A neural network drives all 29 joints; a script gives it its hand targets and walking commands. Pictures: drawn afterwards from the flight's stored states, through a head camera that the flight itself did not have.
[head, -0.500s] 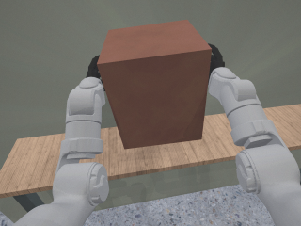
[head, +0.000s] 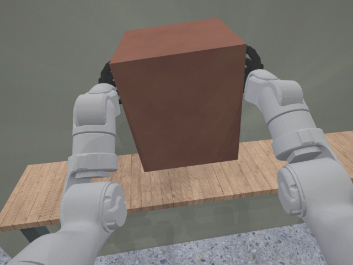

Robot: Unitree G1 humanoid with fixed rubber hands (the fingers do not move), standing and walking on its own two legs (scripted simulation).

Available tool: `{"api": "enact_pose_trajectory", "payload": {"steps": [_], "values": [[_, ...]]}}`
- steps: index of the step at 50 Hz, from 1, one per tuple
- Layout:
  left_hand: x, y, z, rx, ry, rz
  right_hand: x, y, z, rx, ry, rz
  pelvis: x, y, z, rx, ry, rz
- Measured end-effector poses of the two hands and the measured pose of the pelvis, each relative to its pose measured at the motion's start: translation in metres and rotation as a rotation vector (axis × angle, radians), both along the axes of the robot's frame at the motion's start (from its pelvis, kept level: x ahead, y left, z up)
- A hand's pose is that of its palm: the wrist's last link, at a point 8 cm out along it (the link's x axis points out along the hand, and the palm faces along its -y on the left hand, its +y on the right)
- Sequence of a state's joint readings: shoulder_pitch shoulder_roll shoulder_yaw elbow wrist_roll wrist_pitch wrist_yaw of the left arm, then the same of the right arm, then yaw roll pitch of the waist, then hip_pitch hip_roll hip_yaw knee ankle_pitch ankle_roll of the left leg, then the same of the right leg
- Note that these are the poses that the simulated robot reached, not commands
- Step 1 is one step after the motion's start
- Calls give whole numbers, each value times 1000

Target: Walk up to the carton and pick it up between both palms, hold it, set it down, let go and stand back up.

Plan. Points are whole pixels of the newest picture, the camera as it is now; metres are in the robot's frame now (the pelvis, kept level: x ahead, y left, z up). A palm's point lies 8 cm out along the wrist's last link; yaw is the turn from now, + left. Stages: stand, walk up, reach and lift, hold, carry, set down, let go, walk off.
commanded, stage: hold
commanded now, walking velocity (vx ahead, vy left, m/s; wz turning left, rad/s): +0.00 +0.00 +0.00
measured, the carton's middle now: (181, 94) +0.39 +0.00 +0.26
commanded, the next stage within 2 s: none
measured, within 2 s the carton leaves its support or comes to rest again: neither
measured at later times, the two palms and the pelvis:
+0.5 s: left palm (109, 90) +0.37 +0.15 +0.29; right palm (254, 77) +0.37 -0.15 +0.31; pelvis +0.00 +0.00 +0.00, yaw +1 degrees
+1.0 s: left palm (108, 90) +0.37 +0.15 +0.29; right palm (253, 77) +0.37 -0.15 +0.31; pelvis +0.00 +0.00 +0.00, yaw +1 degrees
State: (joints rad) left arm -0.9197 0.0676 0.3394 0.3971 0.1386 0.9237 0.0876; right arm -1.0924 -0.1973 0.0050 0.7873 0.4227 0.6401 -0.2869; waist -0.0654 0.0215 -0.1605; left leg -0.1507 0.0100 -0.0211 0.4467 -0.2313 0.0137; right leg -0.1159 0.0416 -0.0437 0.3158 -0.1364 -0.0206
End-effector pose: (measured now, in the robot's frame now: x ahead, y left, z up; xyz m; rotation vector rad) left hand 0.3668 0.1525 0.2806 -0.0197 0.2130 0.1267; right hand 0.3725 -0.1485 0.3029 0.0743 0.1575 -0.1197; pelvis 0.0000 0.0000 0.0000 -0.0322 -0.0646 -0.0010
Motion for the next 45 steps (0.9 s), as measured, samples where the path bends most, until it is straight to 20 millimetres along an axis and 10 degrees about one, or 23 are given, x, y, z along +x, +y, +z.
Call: {"api": "enact_pose_trajectory", "payload": {"steps": [45], "values": [[6,-1,4,4,-6,-9,3,-1,4,-18,8,-6,2,-4,0,-1,10,18]]}}
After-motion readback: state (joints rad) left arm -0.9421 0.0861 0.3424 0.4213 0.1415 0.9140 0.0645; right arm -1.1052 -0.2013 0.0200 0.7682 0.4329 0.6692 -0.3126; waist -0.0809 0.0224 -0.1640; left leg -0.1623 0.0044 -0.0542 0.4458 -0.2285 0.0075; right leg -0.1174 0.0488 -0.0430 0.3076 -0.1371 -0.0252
